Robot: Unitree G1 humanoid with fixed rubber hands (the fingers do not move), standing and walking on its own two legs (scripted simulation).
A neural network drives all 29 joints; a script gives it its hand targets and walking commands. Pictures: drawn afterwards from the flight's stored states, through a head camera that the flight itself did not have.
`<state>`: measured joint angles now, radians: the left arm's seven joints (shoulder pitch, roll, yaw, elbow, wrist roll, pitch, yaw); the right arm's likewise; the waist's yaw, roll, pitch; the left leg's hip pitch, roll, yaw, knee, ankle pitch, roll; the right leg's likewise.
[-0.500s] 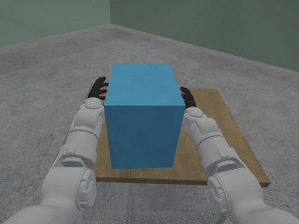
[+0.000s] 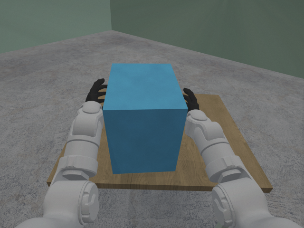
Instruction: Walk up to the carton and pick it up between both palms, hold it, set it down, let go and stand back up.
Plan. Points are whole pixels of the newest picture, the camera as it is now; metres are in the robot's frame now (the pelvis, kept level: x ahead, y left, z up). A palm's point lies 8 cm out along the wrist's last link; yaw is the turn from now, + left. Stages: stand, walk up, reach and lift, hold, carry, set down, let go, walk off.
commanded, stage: hold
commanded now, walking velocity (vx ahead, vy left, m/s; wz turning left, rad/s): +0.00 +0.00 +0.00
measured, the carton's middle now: (143, 116) +0.39 +0.02 +0.15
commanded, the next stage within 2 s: none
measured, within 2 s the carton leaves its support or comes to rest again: neither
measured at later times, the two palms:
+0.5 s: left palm (96, 104) +0.39 +0.15 +0.19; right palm (192, 112) +0.38 -0.12 +0.18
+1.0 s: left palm (94, 97) +0.38 +0.15 +0.21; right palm (193, 104) +0.38 -0.12 +0.20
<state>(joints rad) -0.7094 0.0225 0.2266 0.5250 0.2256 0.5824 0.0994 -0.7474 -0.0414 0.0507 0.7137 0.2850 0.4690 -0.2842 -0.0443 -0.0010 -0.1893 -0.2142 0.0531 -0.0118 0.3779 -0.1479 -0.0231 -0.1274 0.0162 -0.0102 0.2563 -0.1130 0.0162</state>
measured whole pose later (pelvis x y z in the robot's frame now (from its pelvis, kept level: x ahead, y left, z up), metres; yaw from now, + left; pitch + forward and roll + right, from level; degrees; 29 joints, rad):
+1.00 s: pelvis +0.00 +0.00 +0.00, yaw +0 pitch -2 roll -1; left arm -0.76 -0.02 0.32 0.37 0.35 0.64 0.01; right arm -0.81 -0.04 0.02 0.62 0.18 0.48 -0.24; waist -0.07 -0.03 -0.09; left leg -0.17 0.05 -0.01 0.35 -0.14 -0.02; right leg -0.10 0.01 -0.01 0.25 -0.12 0.01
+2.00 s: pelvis +0.00 +0.00 +0.00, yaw +1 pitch -4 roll -1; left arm -0.61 -0.04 0.28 0.21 0.37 0.65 -0.03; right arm -0.64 0.00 0.05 0.52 0.24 0.36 -0.28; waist -0.08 -0.04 -0.03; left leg -0.12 0.04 -0.02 0.32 -0.12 -0.03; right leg -0.06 0.00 -0.01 0.25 -0.12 0.01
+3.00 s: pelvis -0.01 +0.00 +0.00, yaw +1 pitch -7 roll -1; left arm -0.59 -0.05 0.26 0.08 0.38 0.73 -0.02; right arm -0.63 0.00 0.06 0.45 0.16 0.36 -0.25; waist -0.09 -0.06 0.00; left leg -0.09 0.04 -0.02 0.35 -0.14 -0.02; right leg -0.01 0.01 -0.02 0.26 -0.13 0.01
